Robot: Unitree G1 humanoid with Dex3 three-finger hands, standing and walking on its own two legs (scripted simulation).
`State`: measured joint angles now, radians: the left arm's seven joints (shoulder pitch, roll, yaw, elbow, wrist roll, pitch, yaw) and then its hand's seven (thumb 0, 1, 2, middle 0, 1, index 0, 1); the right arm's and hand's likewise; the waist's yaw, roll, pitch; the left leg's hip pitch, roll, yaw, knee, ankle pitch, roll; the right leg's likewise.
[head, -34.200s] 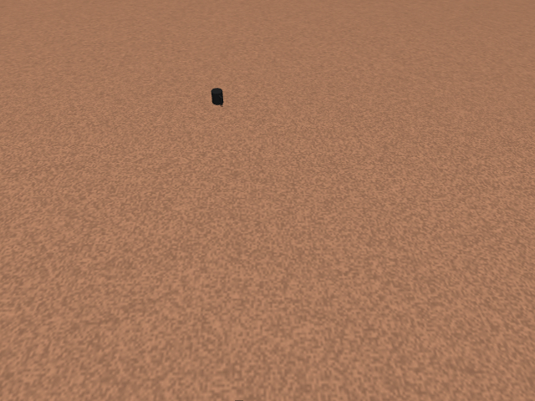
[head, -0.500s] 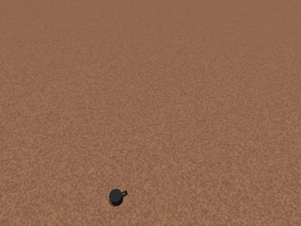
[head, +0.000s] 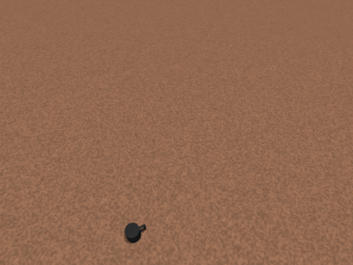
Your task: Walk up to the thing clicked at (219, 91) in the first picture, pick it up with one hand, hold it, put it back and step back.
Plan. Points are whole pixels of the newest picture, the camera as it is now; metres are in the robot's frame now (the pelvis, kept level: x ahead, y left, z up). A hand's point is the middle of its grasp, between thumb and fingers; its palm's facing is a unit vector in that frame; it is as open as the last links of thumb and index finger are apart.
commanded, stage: stand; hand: left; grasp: from above
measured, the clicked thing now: (136, 231) +0.42 +0.22 -0.74
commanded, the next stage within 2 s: step back in 0.78 s
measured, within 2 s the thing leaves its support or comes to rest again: neither
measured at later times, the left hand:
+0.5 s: hand out of the picture +0.07 +0.24 -0.16, palm faces -0.01 -0.94 -0.34, open 7.4 cm
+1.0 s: hand out of the picture +0.07 +0.27 -0.16, palm faces -0.02 -0.92 -0.38, open 7.4 cm
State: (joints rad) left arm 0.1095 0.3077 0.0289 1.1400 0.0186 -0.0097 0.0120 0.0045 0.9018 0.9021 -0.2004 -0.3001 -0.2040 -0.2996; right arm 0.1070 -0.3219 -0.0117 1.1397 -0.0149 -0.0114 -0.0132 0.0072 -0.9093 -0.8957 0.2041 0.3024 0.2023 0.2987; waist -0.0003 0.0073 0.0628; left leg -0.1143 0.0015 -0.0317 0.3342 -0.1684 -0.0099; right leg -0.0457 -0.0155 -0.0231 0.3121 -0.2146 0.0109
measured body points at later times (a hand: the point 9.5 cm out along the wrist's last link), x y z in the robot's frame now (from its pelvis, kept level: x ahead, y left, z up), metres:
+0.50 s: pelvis +0.00 +0.00 +0.00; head +0.00 -0.01 +0.45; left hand +0.07 +0.29 -0.13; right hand +0.07 -0.30 -0.14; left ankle +0.01 +0.13 -0.75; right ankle -0.03 -0.12 -0.75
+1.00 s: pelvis -0.03 +0.01 -0.01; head +0.02 +0.01 +0.43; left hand +0.07 +0.32 -0.14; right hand +0.06 -0.31 -0.14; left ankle -0.03 +0.13 -0.72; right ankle -0.03 -0.12 -0.75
